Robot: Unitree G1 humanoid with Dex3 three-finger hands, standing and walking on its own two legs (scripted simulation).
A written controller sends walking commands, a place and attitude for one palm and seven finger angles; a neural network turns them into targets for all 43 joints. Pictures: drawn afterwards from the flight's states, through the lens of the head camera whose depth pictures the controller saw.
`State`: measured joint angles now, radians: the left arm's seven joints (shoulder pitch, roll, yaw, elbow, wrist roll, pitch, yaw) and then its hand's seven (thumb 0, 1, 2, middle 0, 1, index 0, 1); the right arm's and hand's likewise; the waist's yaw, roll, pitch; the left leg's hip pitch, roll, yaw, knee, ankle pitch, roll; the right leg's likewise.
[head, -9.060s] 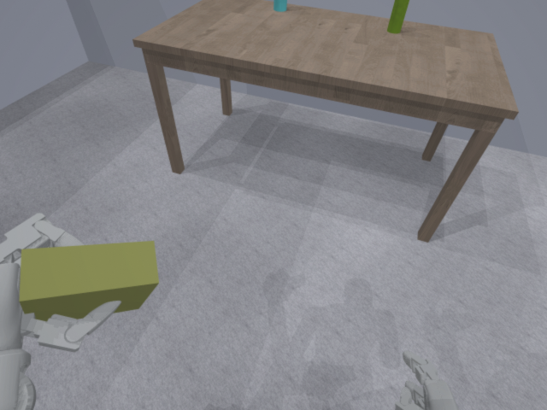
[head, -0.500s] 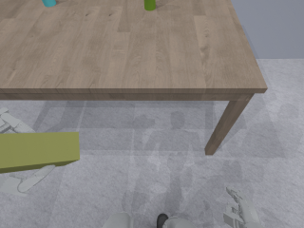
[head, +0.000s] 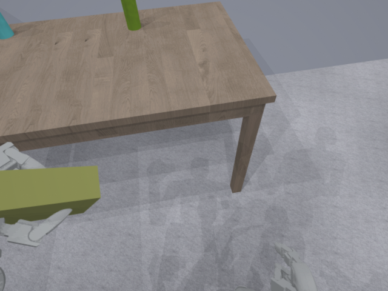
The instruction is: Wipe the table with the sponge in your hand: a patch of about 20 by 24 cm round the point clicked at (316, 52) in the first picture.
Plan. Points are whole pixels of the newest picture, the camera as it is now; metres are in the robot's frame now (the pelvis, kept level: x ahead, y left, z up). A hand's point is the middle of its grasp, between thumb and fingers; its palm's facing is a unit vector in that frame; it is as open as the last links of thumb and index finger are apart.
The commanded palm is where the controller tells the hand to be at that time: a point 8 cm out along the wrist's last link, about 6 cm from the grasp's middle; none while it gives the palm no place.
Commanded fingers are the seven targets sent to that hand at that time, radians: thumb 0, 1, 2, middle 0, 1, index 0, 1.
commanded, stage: turn to face it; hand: left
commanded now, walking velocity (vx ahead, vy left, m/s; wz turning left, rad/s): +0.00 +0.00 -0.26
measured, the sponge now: (62, 194) +0.22 +0.23 +0.15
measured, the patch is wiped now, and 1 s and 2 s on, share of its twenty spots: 0.00 0.00 0.00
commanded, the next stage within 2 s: take the last steps up to it in 0.12 s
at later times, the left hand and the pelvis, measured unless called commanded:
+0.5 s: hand (70, 190) +0.21 +0.20 +0.18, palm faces +0.32 -0.83 -0.45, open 9.1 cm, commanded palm +0.17 +0.24 +0.19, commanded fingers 0.00 0.10 1.30 -1.20 -1.60 -1.20 -1.60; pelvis -0.01 -0.03 +0.01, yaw -5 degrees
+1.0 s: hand (82, 153) +0.28 +0.21 +0.18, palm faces +0.35 -0.81 -0.47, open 9.0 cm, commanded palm +0.23 +0.25 +0.19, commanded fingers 0.00 0.10 1.30 -1.20 -1.60 -1.20 -1.60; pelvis +0.05 -0.01 +0.00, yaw -4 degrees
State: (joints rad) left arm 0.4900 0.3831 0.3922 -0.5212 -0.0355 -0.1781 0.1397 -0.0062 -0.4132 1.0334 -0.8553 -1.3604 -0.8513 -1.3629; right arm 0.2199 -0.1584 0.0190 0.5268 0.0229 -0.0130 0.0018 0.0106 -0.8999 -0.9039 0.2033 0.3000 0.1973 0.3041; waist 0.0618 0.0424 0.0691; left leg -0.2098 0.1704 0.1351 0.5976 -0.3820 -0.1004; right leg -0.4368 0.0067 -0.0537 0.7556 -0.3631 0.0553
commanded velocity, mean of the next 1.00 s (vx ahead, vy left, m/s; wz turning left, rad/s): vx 0.22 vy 0.12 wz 0.01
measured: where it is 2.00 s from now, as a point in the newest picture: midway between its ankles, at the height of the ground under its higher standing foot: outside the picture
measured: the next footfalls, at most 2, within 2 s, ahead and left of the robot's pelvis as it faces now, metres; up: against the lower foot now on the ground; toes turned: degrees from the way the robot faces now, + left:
right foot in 0.02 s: +0.08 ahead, -0.11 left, +0.00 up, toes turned -12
left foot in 0.38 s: +0.02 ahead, +0.09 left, +0.00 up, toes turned -1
